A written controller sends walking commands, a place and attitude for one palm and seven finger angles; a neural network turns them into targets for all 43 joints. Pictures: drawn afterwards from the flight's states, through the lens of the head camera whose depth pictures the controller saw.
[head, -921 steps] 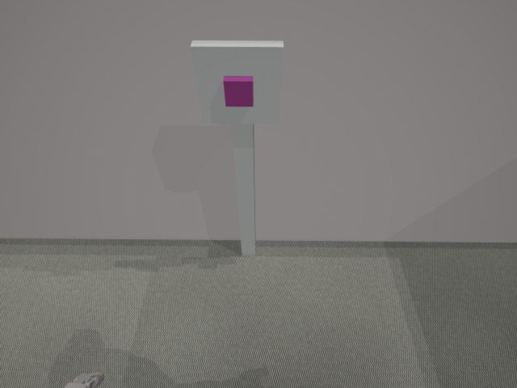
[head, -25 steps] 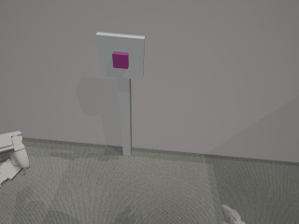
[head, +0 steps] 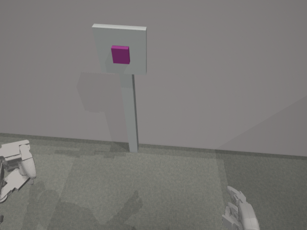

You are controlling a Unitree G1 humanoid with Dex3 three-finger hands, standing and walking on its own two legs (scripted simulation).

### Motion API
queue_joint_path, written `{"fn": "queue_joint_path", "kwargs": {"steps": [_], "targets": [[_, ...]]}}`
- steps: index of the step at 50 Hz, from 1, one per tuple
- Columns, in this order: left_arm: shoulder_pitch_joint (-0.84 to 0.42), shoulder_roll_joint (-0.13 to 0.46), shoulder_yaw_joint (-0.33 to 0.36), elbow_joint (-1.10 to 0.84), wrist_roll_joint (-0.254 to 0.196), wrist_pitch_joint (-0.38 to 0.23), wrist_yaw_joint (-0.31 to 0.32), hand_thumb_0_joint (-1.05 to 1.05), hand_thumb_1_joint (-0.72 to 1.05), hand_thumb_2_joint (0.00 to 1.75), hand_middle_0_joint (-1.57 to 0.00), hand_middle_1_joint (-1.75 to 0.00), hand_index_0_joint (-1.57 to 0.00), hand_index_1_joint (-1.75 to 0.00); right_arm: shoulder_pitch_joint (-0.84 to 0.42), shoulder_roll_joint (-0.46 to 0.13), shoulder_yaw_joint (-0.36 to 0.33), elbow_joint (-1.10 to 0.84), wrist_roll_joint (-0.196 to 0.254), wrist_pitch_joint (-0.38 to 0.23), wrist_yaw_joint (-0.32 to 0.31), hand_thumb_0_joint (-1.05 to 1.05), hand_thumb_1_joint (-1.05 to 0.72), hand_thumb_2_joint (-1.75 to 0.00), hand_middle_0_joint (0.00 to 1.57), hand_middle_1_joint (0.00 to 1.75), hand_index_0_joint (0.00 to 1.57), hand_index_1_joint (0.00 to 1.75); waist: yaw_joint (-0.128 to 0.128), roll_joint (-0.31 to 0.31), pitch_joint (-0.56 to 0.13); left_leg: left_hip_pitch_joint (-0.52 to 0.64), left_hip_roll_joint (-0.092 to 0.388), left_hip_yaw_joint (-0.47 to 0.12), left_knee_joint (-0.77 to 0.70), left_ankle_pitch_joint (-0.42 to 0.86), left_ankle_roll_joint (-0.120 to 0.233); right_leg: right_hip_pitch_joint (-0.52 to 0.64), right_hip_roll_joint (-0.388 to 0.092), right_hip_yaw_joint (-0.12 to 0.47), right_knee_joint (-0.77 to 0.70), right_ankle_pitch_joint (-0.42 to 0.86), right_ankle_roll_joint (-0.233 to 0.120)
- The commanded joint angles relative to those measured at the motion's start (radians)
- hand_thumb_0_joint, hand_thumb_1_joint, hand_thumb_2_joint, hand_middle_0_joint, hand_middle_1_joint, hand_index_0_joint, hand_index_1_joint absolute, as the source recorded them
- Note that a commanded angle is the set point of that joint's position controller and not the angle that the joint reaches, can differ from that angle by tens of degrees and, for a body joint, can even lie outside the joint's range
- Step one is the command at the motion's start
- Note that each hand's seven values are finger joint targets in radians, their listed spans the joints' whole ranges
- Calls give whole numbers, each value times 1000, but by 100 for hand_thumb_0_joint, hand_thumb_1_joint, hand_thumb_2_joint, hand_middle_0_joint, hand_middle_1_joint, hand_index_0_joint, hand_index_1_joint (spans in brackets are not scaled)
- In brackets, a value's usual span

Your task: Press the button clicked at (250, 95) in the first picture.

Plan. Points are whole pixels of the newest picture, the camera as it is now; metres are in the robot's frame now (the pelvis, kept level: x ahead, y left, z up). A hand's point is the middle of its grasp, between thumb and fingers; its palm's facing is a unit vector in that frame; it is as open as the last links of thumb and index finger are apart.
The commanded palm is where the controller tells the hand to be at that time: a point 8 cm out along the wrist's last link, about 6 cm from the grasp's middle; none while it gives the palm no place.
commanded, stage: stop stepping back and stand still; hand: left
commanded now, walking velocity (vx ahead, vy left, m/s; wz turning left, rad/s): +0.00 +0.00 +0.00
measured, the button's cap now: (121, 54) +0.73 +0.17 +0.07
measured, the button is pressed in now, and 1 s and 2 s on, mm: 0 0 0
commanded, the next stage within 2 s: let the arm hang, fingers relaxed in 0.02 s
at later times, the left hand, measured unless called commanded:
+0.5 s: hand out of the picture -0.02 +0.20 -0.18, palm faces +0.04 -0.98 -0.22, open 3.7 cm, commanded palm none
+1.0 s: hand out of the picture -0.04 +0.17 -0.18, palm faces +0.05 -0.99 -0.16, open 7.3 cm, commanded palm none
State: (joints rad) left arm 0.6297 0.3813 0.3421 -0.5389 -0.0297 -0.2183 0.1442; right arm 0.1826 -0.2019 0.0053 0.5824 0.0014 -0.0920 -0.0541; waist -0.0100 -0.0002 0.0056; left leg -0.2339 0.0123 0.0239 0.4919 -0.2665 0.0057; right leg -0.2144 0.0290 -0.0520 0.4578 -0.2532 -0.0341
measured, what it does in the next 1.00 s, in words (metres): stands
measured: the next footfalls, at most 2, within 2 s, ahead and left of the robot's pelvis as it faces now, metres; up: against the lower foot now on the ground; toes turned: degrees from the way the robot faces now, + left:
none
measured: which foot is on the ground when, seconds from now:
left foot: down 0.00-1.00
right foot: down 0.00-1.00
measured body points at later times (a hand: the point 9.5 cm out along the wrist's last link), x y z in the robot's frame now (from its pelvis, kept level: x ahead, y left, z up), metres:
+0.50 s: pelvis -0.03 +0.01 +0.00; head -0.01 +0.03 +0.45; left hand -0.03 +0.25 -0.16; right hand -0.02 -0.24 -0.14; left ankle -0.01 +0.11 -0.74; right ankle -0.01 -0.10 -0.74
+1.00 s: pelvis -0.03 +0.01 +0.00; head -0.03 +0.01 +0.45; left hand -0.04 +0.22 -0.16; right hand -0.05 -0.19 -0.16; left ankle +0.00 +0.11 -0.74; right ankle -0.01 -0.10 -0.74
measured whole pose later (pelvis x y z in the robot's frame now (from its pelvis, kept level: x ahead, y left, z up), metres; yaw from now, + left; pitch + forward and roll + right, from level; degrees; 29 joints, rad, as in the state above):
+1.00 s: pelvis -0.03 +0.01 +0.00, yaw +1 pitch -2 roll +0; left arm 0.30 0.12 0.01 1.13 0.01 0.00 0.03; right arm 0.33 -0.10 0.00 1.11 -0.03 0.01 -0.02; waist -0.01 0.01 0.02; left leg -0.23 -0.02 0.02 0.45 -0.20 0.03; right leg -0.22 0.00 -0.05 0.45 -0.21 -0.02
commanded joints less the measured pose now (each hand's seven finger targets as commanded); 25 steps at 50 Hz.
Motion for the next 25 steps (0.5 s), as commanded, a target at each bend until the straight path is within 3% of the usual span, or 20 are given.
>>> {"fn": "queue_joint_path", "kwargs": {"steps": [1, 5, 6, 7, 8, 9, 12, 13, 16, 18, 19, 22, 23, 25], "targets": [[24, 142, 127, -205, -9, -55, 25, 0, 90, 90, -130, -150, -130, -150, -62, -115, -43, -151, 4, -33, -14, 0, -90, -90, 20, 30, 20, 30, 4, 43, -127, 4, 61, -65, -61, 305, 7, 116, -95, 116, -51, 355, 17], [0, 143, 125, -198, -10, -50, 26, 0, 90, 90, -130, -150, -130, -150, -64, -116, -42, -152, 2, -30, -20, 0, -90, -90, 20, 30, 20, 30, 5, 35, -107, 5, 59, -67, -79, 270, 7, 103, -88, 112, -73, 307, 21], [-142, 50, -257, 620, 85, 108, -121, 0, 90, 90, -130, -150, -130, -150, -122, -306, -100, 97, 5, -71, 76, 0, -90, -90, 20, 30, 20, 30, -25, 28, -3, -67, 79, -73, 85, 345, 17, -52, -168, 59, 63, 395, -3], [-134, 28, -223, 652, 67, 175, -137, 0, 90, 90, -126, -146, -126, -146, -31, -245, -97, 95, 6, -13, 74, 0, -90, -90, 20, 30, 20, 30, -10, 28, -84, 2, 81, -63, 64, 336, 9, -73, -157, 127, 37, 351, -17], [-164, -2, -235, 685, 65, 187, -142, 0, 90, 90, -123, -142, -123, -142, -1, -215, -80, 94, -3, 9, 70, 0, -90, -90, 20, 30, 20, 30, -8, 7, -98, -16, 89, -82, 61, 262, 28, -84, -149, 100, 48, 240, -16], [-216, -6, -248, 730, 68, 190, -142, 0, 90, 90, -119, -138, -119, -138, 3, -206, -74, 90, -10, 22, 67, 0, -90, -90, 20, 30, 20, 30, -6, -78, -91, -35, 92, -108, 47, 262, 42, -78, -126, 91, 58, 204, -16], [-307, 14, -260, 915, 67, 197, -142, 0, 90, 90, -108, -126, -108, -126, -10, -215, -61, 113, -27, 49, 58, 0, -90, -90, 20, 30, 20, 30, 0, -221, -79, -51, 69, -124, 45, 208, 52, -38, -154, 126, 23, 206, -28], [-337, 19, -267, 984, 65, 203, -140, 0, 90, 90, -104, -122, -104, -122, -9, -213, -58, 132, -29, 59, 56, 0, -90, -90, 20, 30, 20, 30, -3, -203, -65, -34, 58, -117, 42, 198, 46, -47, -166, 138, 7, 203, -37], [-372, -18, -296, 1182, 54, 227, -129, 0, 90, 90, -93, -110, -93, -110, -8, -158, -26, 210, -36, 84, 52, 0, -90, -90, 20, 30, 20, 30, 9, -13, -14, -63, 72, -141, -59, 170, 42, -16, -129, 120, -8, 77, -15], [-360, -21, -303, 1296, 50, 226, -126, 0, 90, 90, -86, -102, -86, -102, -6, -144, -16, 259, -32, 87, 48, 0, -90, -90, 20, 30, 20, 30, 22, 80, -11, -75, 72, -141, -100, 126, 41, 32, -118, 119, -38, 35, -9], [-356, -15, -305, 1341, 49, 226, -125, 0, 90, 90, -82, -98, -82, -98, 2, -142, -13, 280, -29, 90, 45, 0, -90, -90, 20, 30, 20, 30, 24, 80, -6, -74, 73, -143, -108, 101, 38, 43, -117, 116, -58, 15, -11], [-325, -52, -304, 1461, 43, 221, -122, 0, 90, 90, -71, -86, -71, -86, 51, -103, -13, 352, -29, 96, 36, 0, -90, -90, 20, 30, 20, 30, 20, 174, -12, -64, 70, -128, -137, 12, 32, 61, -120, 116, -97, -10, -20], [-321, -59, -300, 1486, 44, 221, -122, 0, 90, 90, -68, -82, -68, -82, 70, -94, -14, 368, -29, 97, 34, 0, -90, -90, 20, 30, 20, 30, 19, 178, 0, -74, 70, -134, -150, -15, 33, 65, -117, 110, -103, -12, -22], [-313, -61, -306, 1532, 41, 218, -122, 0, 90, 90, -60, -74, -60, -74, 110, -93, -18, 400, -25, 100, 31, 0, -90, -90, 20, 30, 20, 30, 16, 115, 5, -61, 77, -136, -154, -19, 36, 63, -120, 102, -123, -15, -22]]}}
